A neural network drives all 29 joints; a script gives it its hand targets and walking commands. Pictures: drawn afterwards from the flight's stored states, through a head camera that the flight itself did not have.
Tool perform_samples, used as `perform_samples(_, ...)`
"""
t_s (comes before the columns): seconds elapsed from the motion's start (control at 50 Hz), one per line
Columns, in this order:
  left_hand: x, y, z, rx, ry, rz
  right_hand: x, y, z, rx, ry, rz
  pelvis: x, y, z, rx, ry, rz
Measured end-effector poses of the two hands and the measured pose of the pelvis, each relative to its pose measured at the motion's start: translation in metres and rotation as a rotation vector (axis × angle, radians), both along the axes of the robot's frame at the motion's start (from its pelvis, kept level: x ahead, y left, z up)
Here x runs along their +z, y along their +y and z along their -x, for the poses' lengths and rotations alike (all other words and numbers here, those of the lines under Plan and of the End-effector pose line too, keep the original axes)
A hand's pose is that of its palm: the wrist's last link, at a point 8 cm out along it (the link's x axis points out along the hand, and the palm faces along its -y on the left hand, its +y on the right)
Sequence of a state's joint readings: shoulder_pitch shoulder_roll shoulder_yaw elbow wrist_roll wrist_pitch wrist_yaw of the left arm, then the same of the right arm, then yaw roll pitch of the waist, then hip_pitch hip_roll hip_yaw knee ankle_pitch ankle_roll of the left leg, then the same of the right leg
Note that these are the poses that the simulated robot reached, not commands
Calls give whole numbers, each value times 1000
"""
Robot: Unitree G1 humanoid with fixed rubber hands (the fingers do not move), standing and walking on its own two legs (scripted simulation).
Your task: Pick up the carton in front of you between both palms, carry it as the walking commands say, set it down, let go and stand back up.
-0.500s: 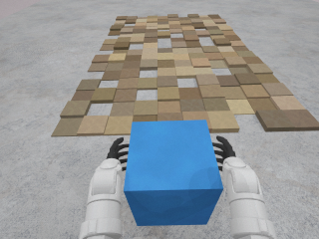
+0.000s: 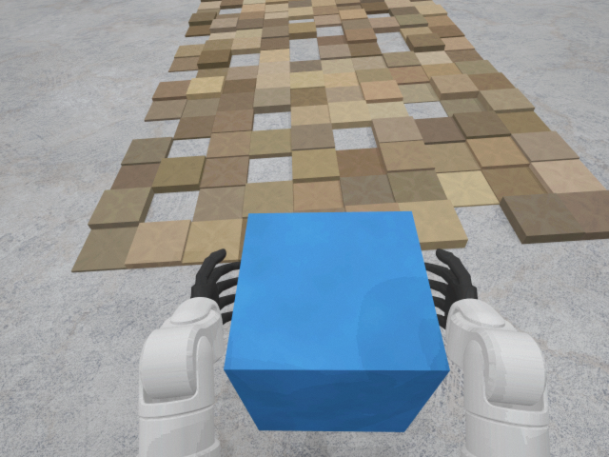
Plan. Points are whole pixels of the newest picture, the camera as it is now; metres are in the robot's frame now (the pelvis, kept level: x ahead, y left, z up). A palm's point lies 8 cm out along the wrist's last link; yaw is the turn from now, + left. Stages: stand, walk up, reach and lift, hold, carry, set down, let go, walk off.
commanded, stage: carry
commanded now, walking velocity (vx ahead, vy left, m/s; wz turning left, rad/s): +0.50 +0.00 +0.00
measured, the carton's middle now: (330, 328) +0.28 -0.01 +0.01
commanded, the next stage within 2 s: none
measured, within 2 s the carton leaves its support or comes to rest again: neither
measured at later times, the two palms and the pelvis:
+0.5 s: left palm (217, 159) +0.59 +0.17 +0.08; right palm (384, 159) +0.56 -0.12 +0.08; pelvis +0.31 +0.05 +0.01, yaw -4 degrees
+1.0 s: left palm (242, 31) +0.99 +0.15 +0.15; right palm (366, 22) +1.00 -0.15 +0.15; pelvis +0.63 -0.01 +0.00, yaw +0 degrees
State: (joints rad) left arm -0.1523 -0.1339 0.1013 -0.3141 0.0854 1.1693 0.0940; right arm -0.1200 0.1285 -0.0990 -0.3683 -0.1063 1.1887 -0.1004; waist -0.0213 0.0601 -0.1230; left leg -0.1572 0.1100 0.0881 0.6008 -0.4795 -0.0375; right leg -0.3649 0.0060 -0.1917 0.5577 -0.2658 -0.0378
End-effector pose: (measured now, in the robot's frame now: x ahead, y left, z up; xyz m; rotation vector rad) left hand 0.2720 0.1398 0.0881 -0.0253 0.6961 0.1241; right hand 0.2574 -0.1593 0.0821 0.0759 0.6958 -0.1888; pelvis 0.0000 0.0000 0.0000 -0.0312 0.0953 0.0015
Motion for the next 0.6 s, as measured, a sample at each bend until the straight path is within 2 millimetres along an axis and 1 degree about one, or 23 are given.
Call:
perform_samples(0.06,2,0,-26,22,18,4,8,0,-35,20,19,2,6,-6,-31,22,3,-20)
perform_samples(0.12,11,8,-53,65,29,8,18,8,-76,60,29,0,16,-8,-64,20,10,-43)
perform_samples(0.2,20,21,-100,102,10,7,25,21,-132,97,10,2,19,-2,-113,5,13,-63)
perform_samples(0.24,19,27,-127,104,2,7,22,27,-159,100,1,5,16,3,-140,2,8,-63)
perform_samples(0.28,12,33,-157,96,-2,10,16,32,-186,95,-3,12,9,11,-170,-4,-3,-62)
perform_samples(0.36,-11,41,-223,50,-4,23,-4,40,-238,55,-4,31,-13,29,-232,-40,-44,-61)
perform_samples(0.4,-19,40,-252,21,35,27,-11,40,-257,26,34,35,-10,37,-254,-51,-47,-59)
perform_samples(0.44,-20,38,-276,-12,73,20,-12,38,-272,-7,73,29,-2,43,-275,-64,-44,-47)
perform_samples(0.48,-15,36,-301,-41,88,17,-7,36,-289,-35,89,25,8,47,-297,-69,-37,-35)
perform_samples(0.52,-7,34,-326,-61,80,18,2,35,-309,-56,81,26,16,50,-319,-69,-30,-20)
perform_samples(0.6,11,34,-377,-69,30,23,23,35,-360,-64,31,32,25,49,-368,-60,-21,3)
